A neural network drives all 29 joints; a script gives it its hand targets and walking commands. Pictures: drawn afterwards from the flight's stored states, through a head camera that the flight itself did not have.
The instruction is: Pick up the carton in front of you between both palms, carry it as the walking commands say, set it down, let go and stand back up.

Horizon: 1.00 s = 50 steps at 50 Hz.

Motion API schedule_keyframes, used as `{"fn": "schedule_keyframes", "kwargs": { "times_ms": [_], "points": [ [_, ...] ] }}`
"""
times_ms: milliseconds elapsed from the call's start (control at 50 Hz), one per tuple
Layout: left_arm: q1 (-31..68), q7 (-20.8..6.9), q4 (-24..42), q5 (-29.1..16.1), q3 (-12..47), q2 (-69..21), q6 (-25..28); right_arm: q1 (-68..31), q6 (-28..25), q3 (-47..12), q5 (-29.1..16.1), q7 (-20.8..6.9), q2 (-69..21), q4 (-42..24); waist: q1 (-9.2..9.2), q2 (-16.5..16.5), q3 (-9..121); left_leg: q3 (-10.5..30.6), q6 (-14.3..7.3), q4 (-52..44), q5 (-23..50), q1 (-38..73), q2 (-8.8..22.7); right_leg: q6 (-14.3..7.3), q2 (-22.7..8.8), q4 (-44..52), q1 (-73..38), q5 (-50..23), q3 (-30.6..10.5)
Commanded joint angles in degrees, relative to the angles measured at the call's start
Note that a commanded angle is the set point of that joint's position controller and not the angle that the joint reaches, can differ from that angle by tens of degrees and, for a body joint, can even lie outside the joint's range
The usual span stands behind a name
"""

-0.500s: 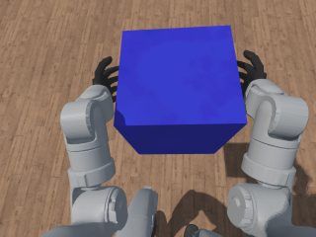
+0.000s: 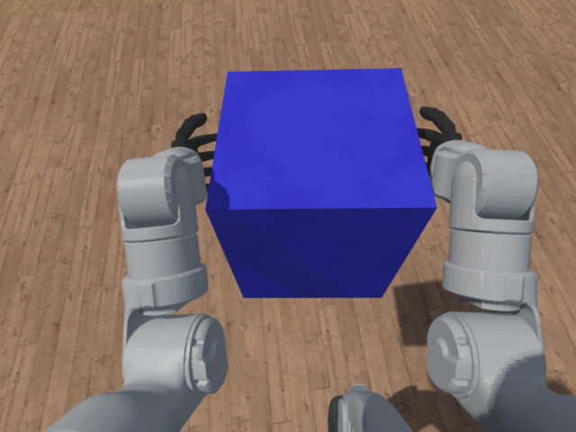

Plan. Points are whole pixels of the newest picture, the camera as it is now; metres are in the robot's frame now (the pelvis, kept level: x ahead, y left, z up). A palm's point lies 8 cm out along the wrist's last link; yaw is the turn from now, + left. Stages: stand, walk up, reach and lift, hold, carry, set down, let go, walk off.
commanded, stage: carry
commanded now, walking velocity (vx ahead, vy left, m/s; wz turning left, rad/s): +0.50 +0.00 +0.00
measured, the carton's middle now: (312, 196) +0.40 -0.03 +0.11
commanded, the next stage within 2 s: none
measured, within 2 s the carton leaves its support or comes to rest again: neither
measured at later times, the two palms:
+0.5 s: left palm (181, 31) +0.69 +0.16 +0.20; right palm (362, 20) +0.69 -0.14 +0.20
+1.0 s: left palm out of the picture +0.97 +0.16 +0.24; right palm out of the picture +1.01 -0.14 +0.25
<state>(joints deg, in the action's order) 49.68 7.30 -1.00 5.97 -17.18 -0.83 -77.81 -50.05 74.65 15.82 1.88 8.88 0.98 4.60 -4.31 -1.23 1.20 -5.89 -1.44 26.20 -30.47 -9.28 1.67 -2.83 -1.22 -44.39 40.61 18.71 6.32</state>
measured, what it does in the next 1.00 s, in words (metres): climbs: right foot 0.04 m higher, then left foot 0.04 m higher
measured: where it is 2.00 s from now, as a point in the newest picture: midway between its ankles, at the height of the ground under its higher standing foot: (281, 144)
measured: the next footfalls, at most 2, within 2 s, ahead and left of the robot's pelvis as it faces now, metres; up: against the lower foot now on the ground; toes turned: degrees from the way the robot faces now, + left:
right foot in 0.02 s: +0.21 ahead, -0.10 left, +0.04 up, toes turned -7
left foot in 0.44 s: +0.44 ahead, +0.11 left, +0.07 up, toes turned +7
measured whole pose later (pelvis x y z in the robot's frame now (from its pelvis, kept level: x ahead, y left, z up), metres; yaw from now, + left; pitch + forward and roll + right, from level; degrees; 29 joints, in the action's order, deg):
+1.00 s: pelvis +0.61 -0.02 +0.10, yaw +1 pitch +4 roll +0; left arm 46.1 8.1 -6.8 2.8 -13.3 0.1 -76.7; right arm -49.1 76.8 16.8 4.4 7.8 1.4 9.0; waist 5.1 -0.6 0.0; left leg -0.9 -2.6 77.8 -25.0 -38.3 1.0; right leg -3.0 0.0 -33.4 23.1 22.9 8.0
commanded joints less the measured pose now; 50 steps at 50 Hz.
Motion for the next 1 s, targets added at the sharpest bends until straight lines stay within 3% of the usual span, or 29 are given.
{"fn": "schedule_keyframes", "kwargs": {
  "times_ms": [0, 20, 40, 60, 100, 120, 160, 220, 280, 360, 400, 420, 440, 460, 480, 500, 520, 560, 660, 700, 740, 780, 800, 820, 840, 880, 900, 940, 980],
  "points": [
    [36.60, -10.53, -5.22, -20.08, 33.18, -53.18, 1.60, -42.49, 1.31, -35.62, -26.71, -16.33, -61.63, -0.34, 7.46, -4.48, 29.45, -0.98, -4.35, 13.27, 54.11, 1.08, 8.07, -2.79, 6.89, 10.46, -35.04, -4.43, 8.56],
    [35.52, -11.21, -6.56, -20.92, 33.12, -54.13, 1.74, -43.03, 1.22, -35.02, -25.64, -16.29, -61.03, 0.51, 10.97, -0.02, 35.36, -0.69, -2.15, 26.05, 38.65, -8.87, 6.18, -4.42, -1.49, 11.93, -50.55, 3.18, -4.47],
    [37.44, -11.64, -7.14, -21.43, 33.39, -54.07, 2.48, -42.75, 1.37, -33.91, -24.44, -16.39, -62.09, 1.32, 10.11, 19.18, 39.58, 0.46, 0.92, 43.00, 10.95, -26.10, -2.89, -14.31, -18.02, 20.74, -61.24, 7.78, -39.03],
    [38.12, -12.09, -6.35, -23.59, 34.18, -56.84, 2.62, -44.10, 1.30, -33.24, -23.37, -16.22, -61.62, 1.39, 10.39, 17.65, 35.07, 6.31, 0.48, 53.99, 0.11, -34.83, -4.98, -16.33, -18.51, 25.04, -59.98, -1.99, -46.86],
    [45.19, -12.97, -0.46, -28.38, 36.87, -61.70, 2.99, -42.92, 0.87, -31.39, -21.75, -15.19, -61.72, 0.98, 10.07, 4.07, 30.27, 8.36, -1.23, 61.23, 3.63, -40.59, -1.51, -14.30, -16.58, 17.46, -55.26, -22.10, -32.93],
    [48.42, -13.21, 2.22, -30.73, 38.15, -63.40, 3.26, -41.99, 0.78, -30.65, -21.02, -14.59, -61.80, 0.38, 9.07, 2.05, 29.76, 8.79, -1.75, 58.61, 5.55, -40.53, -0.11, -11.97, -15.30, 17.48, -52.83, -21.99, -28.61],
    [52.43, -13.37, 6.98, -33.45, 39.50, -65.32, 3.70, -41.39, 0.55, -29.75, -19.39, -13.27, -61.03, -2.03, 7.75, 4.03, 30.48, 7.96, -2.38, 53.39, 7.40, -38.28, 0.95, -9.57, -13.84, 19.38, -50.20, -14.23, -24.30],
    [52.38, -13.40, 10.28, -34.49, 39.64, -64.63, 3.50, -40.14, 0.27, -30.02, -17.41, -11.57, -58.71, -5.19, 7.97, 5.56, 29.90, 5.52, -2.01, 48.05, 6.86, -40.51, 1.29, -11.00, -14.32, 21.11, -49.96, -12.92, -21.42],
    [49.62, -13.29, 9.63, -33.49, 39.43, -62.00, 2.76, -38.92, 0.67, -31.13, -16.09, -10.71, -56.25, -5.90, 8.68, 6.88, 28.21, 4.11, -1.08, 34.48, 7.74, -38.79, 2.57, -10.99, -13.64, 22.77, -48.61, -14.27, -15.81],
    [44.31, -13.67, 3.37, -30.56, 38.83, -59.49, 1.99, -36.41, 1.41, -33.14, -16.28, -11.47, -55.53, -1.81, 8.16, 9.57, 25.75, -4.64, -1.71, 16.72, 9.76, -24.08, -2.80, -7.87, -11.38, 21.24, -43.21, -23.45, -7.76],
    [42.51, -13.98, -0.22, -29.41, 38.06, -59.41, 1.91, -35.36, 1.24, -33.18, -17.15, -12.41, -56.87, 1.85, 3.22, 8.12, 29.56, -9.56, -3.44, 7.42, 14.76, -3.82, -7.41, -3.80, -8.75, 7.67, -37.28, -39.50, -0.55],
    [42.08, -14.15, -1.56, -28.50, 37.47, -59.14, 1.98, -33.81, 0.95, -32.69, -17.86, -12.93, -57.49, 3.83, -0.10, 4.40, 34.60, -1.92, -4.99, 7.08, 13.40, 13.13, -2.71, -0.68, -7.53, -2.48, -27.67, -33.40, 0.44],
    [41.95, -14.46, -2.58, -27.91, 36.66, -59.76, 1.90, -33.68, 0.34, -32.35, -17.61, -13.35, -56.88, 4.58, -1.24, -11.50, 42.09, 30.56, -14.11, 2.35, 2.98, 27.85, 14.92, 3.27, -1.62, -19.87, -10.76, -13.87, -0.74],
    [43.43, -14.60, -3.01, -27.38, 36.62, -59.41, 2.10, -34.74, -0.08, -33.19, -18.87, -13.78, -59.38, 4.47, -2.75, -17.11, 37.06, 46.44, -18.08, -6.76, 13.95, 29.83, 17.66, 3.23, 6.03, -30.70, 2.79, 12.02, -4.32],
    [44.56, -14.30, -3.31, -27.10, 36.05, -60.64, 2.59, -38.95, -0.16, -34.03, -20.79, -14.21, -60.66, 0.76, -0.87, -10.06, 33.19, 41.07, -18.49, -2.70, 22.87, 28.60, 18.40, 1.67, 2.71, -38.86, 8.48, 11.87, -8.50],
    [43.83, -13.82, -2.77, -26.38, 35.18, -59.86, 2.82, -42.30, -0.38, -35.83, -23.43, -14.60, -63.47, -1.90, -1.36, -2.27, 30.70, 35.07, -17.29, 1.01, 32.19, 24.97, 17.23, 1.12, 0.99, -41.25, 10.54, 10.26, -8.55],
    [42.90, -13.28, -2.53, -25.62, 34.37, -59.89, 2.92, -45.93, -0.68, -37.03, -25.78, -14.86, -65.07, -5.08, -0.75, 0.72, 29.30, 29.96, -14.58, 1.73, 33.82, 21.90, 15.85, 0.57, -0.42, -39.13, 10.76, 8.74, -8.77],
    [41.20, -11.88, -0.96, -24.07, 33.04, -59.14, 3.07, -50.84, -0.87, -38.53, -29.37, -15.18, -67.31, -9.79, 1.12, -1.07, 30.17, 24.39, -11.15, -0.10, 25.72, 19.16, 13.70, 0.28, -1.44, -33.20, 8.19, 6.45, -8.50],
    [40.08, -9.23, 2.05, -20.69, 32.57, -54.45, 2.65, -49.61, 0.03, -38.04, -30.39, -15.42, -64.68, -11.46, 0.49, -4.87, 27.66, 16.46, -12.05, -3.81, 22.93, 15.31, 13.22, 1.33, -2.49, -16.72, 7.29, 4.89, -4.65],
    [38.58, -9.06, 0.82, -19.95, 32.91, -53.19, 2.07, -46.88, 0.63, -37.62, -29.48, -15.46, -63.23, -8.85, 0.60, -6.48, 26.22, 11.38, -10.59, -4.83, 26.16, 11.19, 12.07, 1.34, -1.67, -5.38, -0.03, 1.39, -2.00],
    [37.67, -9.49, -1.49, -20.17, 33.35, -52.98, 1.54, -44.85, 1.02, -36.73, -28.16, -15.57, -62.10, -5.24, 1.21, -7.53, 24.95, 7.25, -8.73, -3.55, 31.29, 7.93, 11.18, 0.47, 2.06, 2.50, -9.08, 0.81, 4.37],
    [36.53, -10.40, -5.35, -20.52, 32.92, -53.71, 1.53, -42.93, 1.21, -35.71, -26.84, -15.71, -61.76, -1.21, 6.25, -4.84, 28.71, 0.37, -4.98, 9.95, 47.18, 1.66, 8.83, -1.60, 6.57, 10.56, -30.52, -3.87, 9.36],
    [34.91, -10.96, -7.61, -20.91, 32.55, -54.10, 1.73, -42.73, 1.19, -35.18, -25.99, -15.87, -61.44, 0.33, 9.29, -1.25, 34.37, -1.57, -2.25, 21.27, 42.25, -6.42, 6.83, -3.42, 2.34, 10.90, -46.85, -1.81, 1.83],
    [35.64, -11.41, -8.46, -20.84, 32.40, -53.62, 2.34, -42.87, 1.30, -34.28, -25.24, -16.10, -62.49, 1.36, 9.97, 15.34, 41.01, -0.60, 1.56, 39.20, 21.91, -23.29, 0.67, -12.32, -16.05, 16.81, -61.05, 8.01, -31.90],
    [35.84, -11.77, -8.33, -22.38, 33.01, -55.96, 2.68, -43.83, 1.25, -33.62, -24.23, -16.30, -62.05, 1.93, 11.08, 19.05, 36.43, 3.64, 2.04, 50.18, -1.05, -34.74, -5.78, -15.66, -18.16, 25.17, -61.28, -1.12, -46.70],
    [42.76, -12.72, -2.64, -26.74, 35.49, -60.57, 2.95, -42.92, 0.73, -31.94, -22.64, -15.66, -62.54, 2.22, 10.36, 4.58, 30.53, 7.81, -0.18, 60.42, 1.69, -41.97, -1.36, -14.79, -17.54, 17.61, -56.47, -19.53, -34.73],
    [46.41, -13.02, 0.23, -29.16, 36.89, -62.24, 3.25, -42.05, 0.66, -31.29, -22.13, -15.15, -62.93, 1.89, 9.24, 2.28, 29.55, 8.42, -0.80, 58.22, 3.73, -42.01, 0.13, -12.22, -16.08, 17.17, -53.37, -20.77, -29.59],
    [51.16, -13.33, 4.96, -32.40, 38.55, -64.64, 3.67, -41.66, 0.48, -30.40, -20.80, -13.86, -62.40, -0.31, 7.65, 4.58, 29.94, 7.87, -1.66, 53.08, 6.15, -39.48, 1.29, -9.09, -14.10, 19.34, -49.82, -12.15, -24.14],
    [52.02, -13.51, 7.65, -33.76, 38.94, -65.01, 3.61, -41.21, 0.32, -30.45, -19.61, -12.57, -61.06, -2.89, 7.39, 6.11, 29.51, 5.94, -1.79, 50.76, 6.59, -40.05, 1.24, -9.76, -14.16, 20.86, -48.64, -9.86, -22.13]
  ]
}}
